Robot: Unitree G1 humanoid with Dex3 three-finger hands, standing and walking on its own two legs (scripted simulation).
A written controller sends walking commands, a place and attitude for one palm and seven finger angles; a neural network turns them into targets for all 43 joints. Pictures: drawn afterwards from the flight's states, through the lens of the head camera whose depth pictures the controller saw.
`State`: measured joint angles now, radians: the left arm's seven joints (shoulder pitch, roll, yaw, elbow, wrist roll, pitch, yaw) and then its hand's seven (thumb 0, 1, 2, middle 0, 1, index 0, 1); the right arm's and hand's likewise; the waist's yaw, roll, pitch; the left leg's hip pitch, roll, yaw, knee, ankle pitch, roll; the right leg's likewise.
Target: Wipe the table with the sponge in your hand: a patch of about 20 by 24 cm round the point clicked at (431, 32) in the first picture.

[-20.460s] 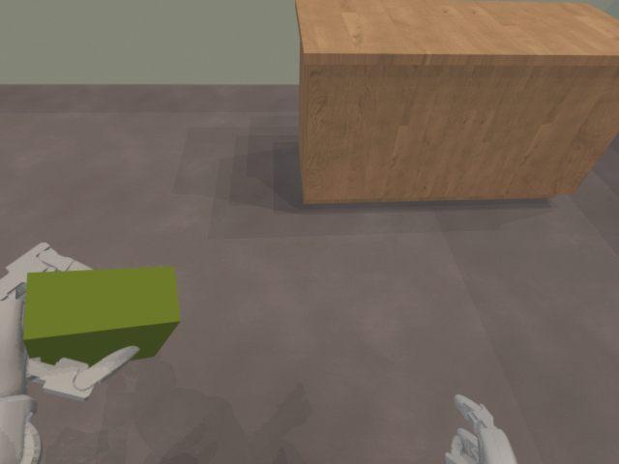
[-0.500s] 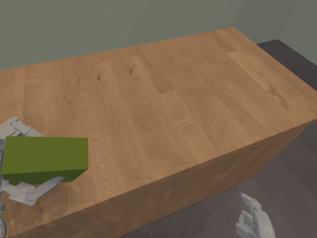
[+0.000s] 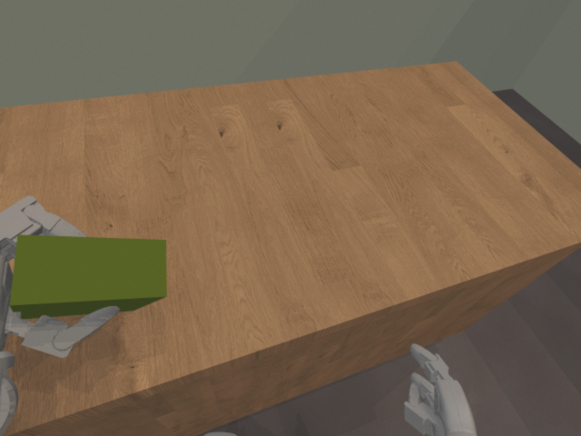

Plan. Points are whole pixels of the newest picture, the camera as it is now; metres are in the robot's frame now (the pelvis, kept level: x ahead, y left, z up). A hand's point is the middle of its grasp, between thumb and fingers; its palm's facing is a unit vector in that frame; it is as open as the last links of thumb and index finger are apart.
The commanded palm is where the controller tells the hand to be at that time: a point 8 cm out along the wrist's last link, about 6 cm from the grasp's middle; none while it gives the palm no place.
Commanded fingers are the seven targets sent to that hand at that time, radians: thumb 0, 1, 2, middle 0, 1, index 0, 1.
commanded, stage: come to a stop and stand still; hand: left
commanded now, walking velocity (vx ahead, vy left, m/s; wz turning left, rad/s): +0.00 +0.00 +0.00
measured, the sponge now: (108, 280) +0.24 +0.22 +0.13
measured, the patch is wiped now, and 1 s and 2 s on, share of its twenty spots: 0.00 0.00 0.00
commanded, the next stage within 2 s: look again from close up in 0.26 s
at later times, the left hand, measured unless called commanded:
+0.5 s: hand (70, 272) +0.22 +0.24 +0.16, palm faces +0.37 -0.83 -0.41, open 9.7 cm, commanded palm +0.16 +0.28 +0.18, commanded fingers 0.00 0.10 1.30 -1.20 -1.60 -1.20 -1.60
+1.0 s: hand (93, 274) +0.23 +0.23 +0.16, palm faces +0.36 -0.83 -0.42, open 9.7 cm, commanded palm +0.17 +0.26 +0.18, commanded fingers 0.00 0.10 1.30 -1.20 -1.60 -1.20 -1.60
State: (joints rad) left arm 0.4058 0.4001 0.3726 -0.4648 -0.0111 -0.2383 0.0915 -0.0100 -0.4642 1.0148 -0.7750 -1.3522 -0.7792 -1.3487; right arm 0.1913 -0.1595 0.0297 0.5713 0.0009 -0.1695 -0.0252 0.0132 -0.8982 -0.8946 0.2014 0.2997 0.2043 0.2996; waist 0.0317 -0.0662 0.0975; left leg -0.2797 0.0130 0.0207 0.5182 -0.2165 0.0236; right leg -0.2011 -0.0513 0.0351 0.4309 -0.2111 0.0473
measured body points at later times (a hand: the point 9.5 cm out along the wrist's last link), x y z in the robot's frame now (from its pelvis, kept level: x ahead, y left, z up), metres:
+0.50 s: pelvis +0.00 +0.00 +0.00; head +0.04 +0.02 +0.45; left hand +0.20 +0.29 +0.18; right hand +0.19 -0.22 -0.07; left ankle +0.04 +0.10 -0.74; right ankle +0.02 -0.18 -0.74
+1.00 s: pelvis +0.01 -0.02 +0.00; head +0.04 -0.01 +0.45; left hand +0.20 +0.27 +0.18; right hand +0.19 -0.25 -0.07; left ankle +0.04 +0.10 -0.74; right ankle +0.02 -0.18 -0.74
